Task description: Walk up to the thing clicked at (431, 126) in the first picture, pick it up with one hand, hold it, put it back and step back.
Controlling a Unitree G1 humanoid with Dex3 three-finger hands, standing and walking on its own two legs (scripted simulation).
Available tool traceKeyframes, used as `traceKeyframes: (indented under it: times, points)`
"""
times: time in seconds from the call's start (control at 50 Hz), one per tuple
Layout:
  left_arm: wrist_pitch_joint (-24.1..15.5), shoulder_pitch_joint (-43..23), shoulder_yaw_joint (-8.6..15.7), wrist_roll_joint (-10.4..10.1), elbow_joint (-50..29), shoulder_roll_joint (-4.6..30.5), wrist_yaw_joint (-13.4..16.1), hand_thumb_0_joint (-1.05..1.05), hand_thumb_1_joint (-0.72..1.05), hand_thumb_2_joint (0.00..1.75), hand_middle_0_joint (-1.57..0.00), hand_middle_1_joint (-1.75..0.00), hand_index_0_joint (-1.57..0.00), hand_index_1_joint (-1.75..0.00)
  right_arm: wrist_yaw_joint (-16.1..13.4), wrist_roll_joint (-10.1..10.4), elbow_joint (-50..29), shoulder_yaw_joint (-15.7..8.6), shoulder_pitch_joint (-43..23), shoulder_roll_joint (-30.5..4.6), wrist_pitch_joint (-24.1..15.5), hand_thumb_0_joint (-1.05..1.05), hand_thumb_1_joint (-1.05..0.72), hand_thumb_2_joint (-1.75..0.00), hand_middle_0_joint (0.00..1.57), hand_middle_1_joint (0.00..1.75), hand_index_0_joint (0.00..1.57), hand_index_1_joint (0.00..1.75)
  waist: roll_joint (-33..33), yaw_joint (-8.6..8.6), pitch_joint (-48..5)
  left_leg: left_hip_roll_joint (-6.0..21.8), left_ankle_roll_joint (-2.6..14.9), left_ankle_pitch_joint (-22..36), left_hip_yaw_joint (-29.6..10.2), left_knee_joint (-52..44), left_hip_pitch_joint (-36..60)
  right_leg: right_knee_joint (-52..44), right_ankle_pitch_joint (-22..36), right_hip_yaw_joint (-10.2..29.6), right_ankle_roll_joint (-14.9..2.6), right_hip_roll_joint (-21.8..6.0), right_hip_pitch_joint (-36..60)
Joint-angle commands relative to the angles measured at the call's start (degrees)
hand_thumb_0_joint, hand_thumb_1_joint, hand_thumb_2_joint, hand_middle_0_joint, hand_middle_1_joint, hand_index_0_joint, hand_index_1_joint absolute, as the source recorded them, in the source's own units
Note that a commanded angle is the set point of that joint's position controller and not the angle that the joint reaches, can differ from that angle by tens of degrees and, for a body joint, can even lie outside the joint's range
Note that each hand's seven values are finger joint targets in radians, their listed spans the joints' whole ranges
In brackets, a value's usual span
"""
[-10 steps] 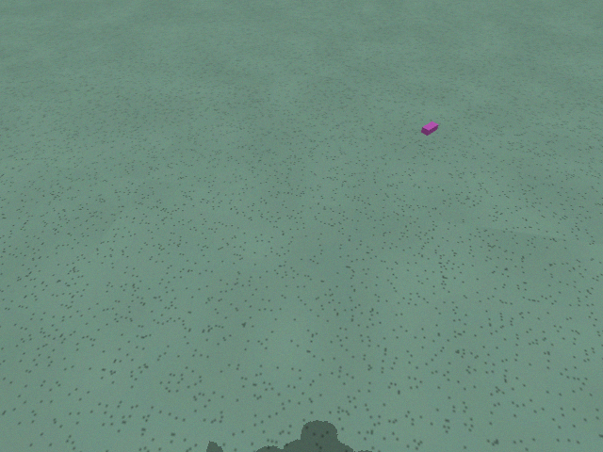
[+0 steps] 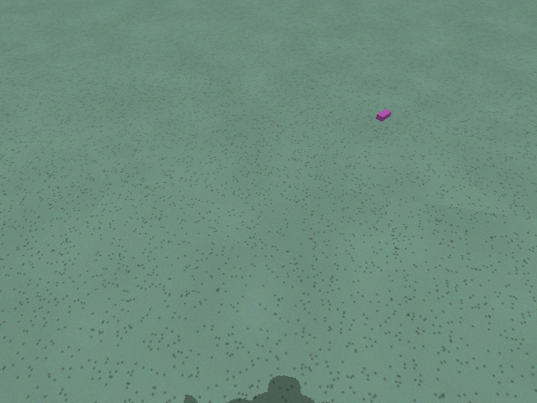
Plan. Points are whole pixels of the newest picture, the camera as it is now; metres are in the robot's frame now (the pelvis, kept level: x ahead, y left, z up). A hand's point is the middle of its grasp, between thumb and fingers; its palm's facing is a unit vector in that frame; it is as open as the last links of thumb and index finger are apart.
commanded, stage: stand
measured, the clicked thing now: (383, 115) +1.87 -0.63 -0.76
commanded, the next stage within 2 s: walk up in 0.92 s
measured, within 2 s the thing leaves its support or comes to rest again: neither
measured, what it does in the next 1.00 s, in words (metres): stands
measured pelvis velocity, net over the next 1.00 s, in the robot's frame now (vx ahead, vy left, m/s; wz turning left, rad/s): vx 0.00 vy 0.01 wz -0.07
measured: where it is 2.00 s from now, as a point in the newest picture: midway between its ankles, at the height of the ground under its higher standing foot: outside the picture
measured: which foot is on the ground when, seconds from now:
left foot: down 0.00-1.00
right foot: down 0.00-1.00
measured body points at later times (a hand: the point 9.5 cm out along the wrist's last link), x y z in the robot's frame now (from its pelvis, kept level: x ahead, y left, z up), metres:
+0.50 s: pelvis +0.01 +0.00 +0.00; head +0.02 +0.00 +0.45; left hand +0.08 +0.30 -0.13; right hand +0.08 -0.30 -0.14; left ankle +0.00 +0.13 -0.75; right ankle +0.00 -0.11 -0.75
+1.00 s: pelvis +0.00 +0.01 -0.01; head +0.03 +0.00 +0.44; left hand +0.09 +0.31 -0.13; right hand +0.09 -0.30 -0.13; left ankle +0.00 +0.13 -0.74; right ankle +0.00 -0.11 -0.75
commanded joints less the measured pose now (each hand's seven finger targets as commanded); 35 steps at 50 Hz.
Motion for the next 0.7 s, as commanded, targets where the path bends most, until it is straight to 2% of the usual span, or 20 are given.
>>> traceKeyframes:
  times: [0.0,0.08,0.24,0.56,0.68]
  points:
    - [-1.4,-2.0,2.4,0.0,-3.1,12.0,0.7,0.00,0.90,0.90,-0.20,-0.30,-0.20,-0.30,-1.0,0.2,-3.4,-2.4,-2.1,-12.1,-1.5,0.00,-0.90,-0.90,0.20,0.30,0.20,0.30,0.0,0.07,-4.2,6.2,2.63,6.3,-5.2,-3.0,0.3,-3.7,7.1,6.0,-1.03,-7.6,0.4]
    - [-1.3,-2.2,2.5,0.0,-3.2,12.2,0.7,0.00,0.90,0.90,-0.20,-0.30,-0.20,-0.30,-1.1,0.2,-3.6,-2.3,-2.3,-12.0,-1.6,0.00,-0.90,-0.90,0.20,0.30,0.20,0.30,0.1,0.05,-4.4,6.2,2.58,7.9,-5.1,-3.2,0.6,-3.3,8.3,5.8,-0.98,-7.5,0.2]
    - [-1.3,-1.9,2.4,-0.1,-3.0,12.0,0.6,0.00,0.90,0.90,-0.20,-0.30,-0.20,-0.30,-1.1,0.2,-3.4,-2.3,-2.1,-12.4,-1.6,0.00,-0.90,-0.90,0.20,0.30,0.20,0.30,-0.1,0.17,-4.2,6.2,2.49,7.3,-5.2,-3.1,0.9,-3.5,7.1,5.9,-0.90,-7.7,-0.1]
    - [-1.5,-1.6,2.4,-0.1,-2.9,12.3,0.9,0.00,0.90,0.90,-0.20,-0.30,-0.20,-0.30,-1.1,0.3,-3.5,-2.3,-2.2,-12.4,-1.3,0.00,-0.90,-0.90,0.20,0.30,0.20,0.30,-0.4,0.10,-5.3,6.3,2.51,10.1,-4.9,-2.4,2.2,-3.6,10.9,5.5,-0.81,-7.9,1.3]
    - [-1.4,-2.1,2.6,-0.2,-2.8,12.5,0.8,0.00,0.90,0.90,-0.20,-0.30,-0.20,-0.30,-1.1,0.2,-3.5,-2.1,-1.7,-12.0,-1.3,0.00,-0.90,-0.90,0.20,0.30,0.20,0.30,-0.2,-0.11,-4.0,6.1,2.36,8.4,-4.9,-3.0,0.9,-4.0,9.5,5.8,-0.82,-7.9,0.9]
